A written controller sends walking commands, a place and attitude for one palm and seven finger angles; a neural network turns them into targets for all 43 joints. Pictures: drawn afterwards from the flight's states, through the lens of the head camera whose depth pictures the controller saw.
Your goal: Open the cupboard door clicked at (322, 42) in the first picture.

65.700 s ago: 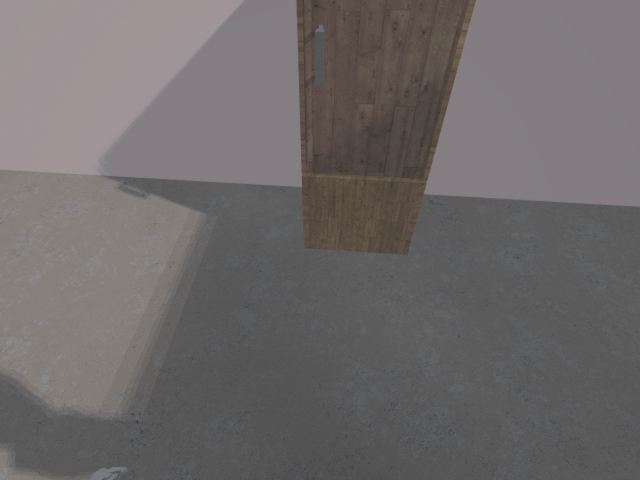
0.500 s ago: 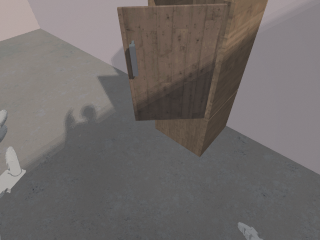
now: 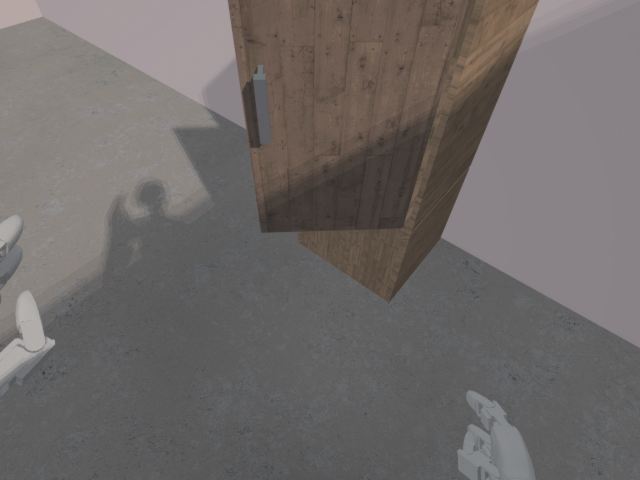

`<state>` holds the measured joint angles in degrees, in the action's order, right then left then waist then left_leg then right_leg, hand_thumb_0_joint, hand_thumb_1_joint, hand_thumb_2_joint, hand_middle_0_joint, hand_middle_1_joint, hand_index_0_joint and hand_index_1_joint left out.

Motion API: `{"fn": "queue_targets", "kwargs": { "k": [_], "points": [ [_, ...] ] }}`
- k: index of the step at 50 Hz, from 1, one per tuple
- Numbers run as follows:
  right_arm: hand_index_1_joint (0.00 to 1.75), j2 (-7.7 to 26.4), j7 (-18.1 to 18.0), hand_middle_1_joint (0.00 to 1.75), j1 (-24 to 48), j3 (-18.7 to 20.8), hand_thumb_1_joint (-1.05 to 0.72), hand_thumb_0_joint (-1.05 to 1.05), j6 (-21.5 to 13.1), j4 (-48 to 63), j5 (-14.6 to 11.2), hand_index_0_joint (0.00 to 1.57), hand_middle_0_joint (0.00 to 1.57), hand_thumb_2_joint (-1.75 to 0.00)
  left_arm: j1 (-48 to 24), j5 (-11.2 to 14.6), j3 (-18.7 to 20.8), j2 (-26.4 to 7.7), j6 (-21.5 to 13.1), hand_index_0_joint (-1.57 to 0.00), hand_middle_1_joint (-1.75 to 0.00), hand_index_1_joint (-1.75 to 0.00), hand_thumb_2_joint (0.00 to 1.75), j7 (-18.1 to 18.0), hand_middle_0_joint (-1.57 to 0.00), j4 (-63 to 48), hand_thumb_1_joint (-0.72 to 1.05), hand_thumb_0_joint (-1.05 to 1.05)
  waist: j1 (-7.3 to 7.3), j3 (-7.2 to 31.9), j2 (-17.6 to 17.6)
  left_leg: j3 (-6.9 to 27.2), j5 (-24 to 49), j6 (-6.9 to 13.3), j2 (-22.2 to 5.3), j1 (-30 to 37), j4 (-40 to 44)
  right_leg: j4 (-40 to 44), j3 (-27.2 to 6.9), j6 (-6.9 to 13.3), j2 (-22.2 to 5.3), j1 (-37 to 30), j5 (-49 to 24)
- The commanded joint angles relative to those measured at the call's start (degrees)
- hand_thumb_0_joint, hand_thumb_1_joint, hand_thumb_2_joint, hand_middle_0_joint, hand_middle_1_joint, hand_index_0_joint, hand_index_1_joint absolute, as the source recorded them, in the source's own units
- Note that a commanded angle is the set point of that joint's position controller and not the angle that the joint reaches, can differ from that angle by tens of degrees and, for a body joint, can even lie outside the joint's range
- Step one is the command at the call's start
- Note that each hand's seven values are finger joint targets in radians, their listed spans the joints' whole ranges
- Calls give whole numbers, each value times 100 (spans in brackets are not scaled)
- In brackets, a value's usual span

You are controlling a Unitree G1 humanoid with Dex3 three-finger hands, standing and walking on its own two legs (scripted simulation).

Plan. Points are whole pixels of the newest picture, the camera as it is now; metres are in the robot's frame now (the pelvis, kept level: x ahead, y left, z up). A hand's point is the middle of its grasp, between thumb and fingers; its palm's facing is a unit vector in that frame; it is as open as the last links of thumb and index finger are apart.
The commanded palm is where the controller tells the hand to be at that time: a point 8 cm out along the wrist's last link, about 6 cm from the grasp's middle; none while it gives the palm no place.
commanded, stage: stop stepping back and stand still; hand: left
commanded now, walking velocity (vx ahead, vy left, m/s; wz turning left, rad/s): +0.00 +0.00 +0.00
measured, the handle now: (263, 105) +0.74 +0.16 +0.06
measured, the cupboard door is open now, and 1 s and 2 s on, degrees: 43 43 43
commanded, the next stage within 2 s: let the arm hang, fingers relaxed in 0.16 s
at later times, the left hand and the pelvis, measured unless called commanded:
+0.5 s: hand out of the picture +0.08 +0.20 -0.15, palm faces +0.01 -0.97 -0.24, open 7.4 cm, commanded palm none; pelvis -0.02 +0.01 -0.01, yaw +1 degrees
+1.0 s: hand out of the picture -0.09 +0.18 -0.17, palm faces +0.08 -0.98 -0.19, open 7.3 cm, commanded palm none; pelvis -0.03 +0.02 +0.00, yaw +1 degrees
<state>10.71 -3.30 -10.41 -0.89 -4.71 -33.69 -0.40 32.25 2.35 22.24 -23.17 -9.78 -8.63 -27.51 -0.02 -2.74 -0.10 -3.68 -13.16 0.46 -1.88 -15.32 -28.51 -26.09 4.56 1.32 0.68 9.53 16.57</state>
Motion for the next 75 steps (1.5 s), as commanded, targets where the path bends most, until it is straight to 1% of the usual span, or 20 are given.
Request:
{"fn": "queue_targets", "kwargs": {
  "k": [1,12,13,14,16,17,19,20,22,23,25,27,29,33,37,41,47,58,66,75],
  "points": [
    [30,732,-105,30,258,257,-90,0,-217,837,-16,20,20,-90,-19,37,907,-1111,-387,-20,-30,-30,90,-165,-20,-1350,90,0,3,1017,-520,499,1875,16,-442,395,420,199,-452,-108,-350,-432,-1936],
    [30,788,-117,30,293,278,-90,0,-192,740,-15,20,20,-90,-119,21,701,-919,-325,-20,-30,-30,90,-149,-20,-939,90,0,17,698,-318,491,813,17,-378,190,668,594,-519,-126,-348,-202,-1094],
    [30,1836,432,30,623,519,-90,0,-490,-585,3,20,20,-90,-613,-425,-1602,-44,482,-20,-30,-30,90,666,-20,3405,90,0,200,224,-445,726,1384,125,-596,-509,-148,-220,-167,25,-824,454,-1460],
    [30,1534,416,30,173,517,-90,0,-133,-580,-18,20,20,-90,-707,-334,-1496,47,868,-20,-30,-30,90,787,-20,3572,90,0,123,535,-442,598,1187,131,-582,-221,13,-80,-492,86,-756,561,-968],
    [30,1351,374,30,27,393,-90,0,74,-626,100,20,20,-90,-987,-392,-1619,198,910,-20,-30,-30,90,851,-20,4075,90,0,59,606,108,932,598,313,-653,-551,177,-144,-356,103,-616,458,-259],
    [30,1293,365,30,91,342,-90,0,142,-666,132,20,20,-90,-1121,-401,-1667,193,911,-20,-30,-30,90,863,-20,4411,90,0,33,517,507,996,358,334,-603,-619,214,-72,-406,116,-633,459,-145],
    [30,1220,351,30,69,301,-90,0,256,-846,180,20,20,-90,-1464,-408,-1755,173,899,-20,-30,-30,90,845,-20,5175,90,0,65,531,1162,913,528,275,-407,-371,50,132,-619,226,-833,510,-288],
    [30,1131,347,30,27,278,-90,0,315,-960,199,20,20,-90,-1599,-393,-1816,216,916,-20,-30,-30,90,816,-20,5586,90,0,86,521,1168,816,753,224,-336,-125,-13,178,-696,291,-915,614,-425],
    [30,932,335,30,-56,189,-90,0,425,-1259,221,20,20,-90,-1763,-342,-1941,323,982,-20,-30,-30,90,773,-20,6322,90,0,106,493,565,765,944,171,-320,48,182,159,-635,234,-884,527,-442],
    [30,929,324,30,-39,166,-90,0,443,-1400,228,20,20,-90,-1780,-330,-1972,352,990,-20,-30,-30,90,761,-20,6683,90,0,80,467,129,812,969,175,-362,46,365,153,-602,172,-794,405,-369],
    [30,910,299,30,-74,133,-90,0,460,-1661,202,20,20,-90,-1681,-310,-2008,299,983,-20,-30,-30,90,739,-20,7322,90,0,-3,393,-305,855,837,174,-380,-86,572,251,-557,95,-709,63,-295],
    [30,744,261,30,-161,121,-90,0,468,-1961,184,20,20,-90,-1565,-277,-2023,437,955,-20,-30,-30,90,735,-20,7878,90,0,10,378,-564,786,539,131,-322,2,656,441,-597,123,-747,11,-231],
    [30,560,220,30,-324,148,-90,0,502,-2179,202,20,20,-90,-1415,-281,-1958,637,956,-20,-30,-30,90,718,-20,8229,90,0,6,235,-1013,792,138,130,-317,-62,766,574,-561,170,-729,10,-145],
    [30,448,180,30,-688,177,-90,0,556,-2526,173,20,20,-90,-1311,-255,-2030,728,951,-20,-30,-30,90,719,-20,8743,90,0,55,11,-628,823,-220,130,-330,-42,879,769,-514,187,-719,124,73],
    [30,336,149,30,-1008,185,-90,0,553,-2772,152,20,20,-90,-1105,-252,-2075,876,934,-20,-30,-30,90,694,-20,9065,90,0,66,-45,-112,797,-64,169,-361,117,903,804,-452,158,-707,195,54],
    [30,204,138,30,-1173,179,-90,0,570,-2940,151,20,20,-90,-921,-255,-2085,978,941,-20,-30,-30,90,662,-20,9244,90,0,73,-213,77,740,-131,176,-336,132,914,819,-437,149,-700,362,243],
    [30,75,129,30,-1300,170,-90,0,556,-3067,161,20,20,-90,-745,-264,-2083,1154,944,-20,-30,-30,90,622,-20,9343,90,0,57,-378,128,753,-269,199,-335,60,1016,718,-440,111,-647,488,293],
    [30,-64,126,30,-1280,189,-90,0,517,-3080,173,20,20,-90,-751,-289,-2040,1305,935,-20,-30,-30,90,601,-20,9268,90,0,44,-517,-100,768,-378,198,-316,-60,1122,635,-440,76,-625,541,162],
    [30,-51,120,30,-1247,196,-90,0,497,-3049,170,20,20,-90,-840,-284,-2023,1274,916,-20,-30,-30,90,612,-20,9232,90,0,59,-399,-143,727,-127,184,-315,62,1059,675,-460,85,-652,431,2],
    [30,53,113,30,-1193,189,-90,0,491,-3047,147,20,20,-90,-872,-275,-2031,1193,904,-20,-30,-30,90,622,-20,9247,90,0,51,-266,23,690,217,186,-346,314,991,710,-471,80,-661,351,-174]
  ]
}}
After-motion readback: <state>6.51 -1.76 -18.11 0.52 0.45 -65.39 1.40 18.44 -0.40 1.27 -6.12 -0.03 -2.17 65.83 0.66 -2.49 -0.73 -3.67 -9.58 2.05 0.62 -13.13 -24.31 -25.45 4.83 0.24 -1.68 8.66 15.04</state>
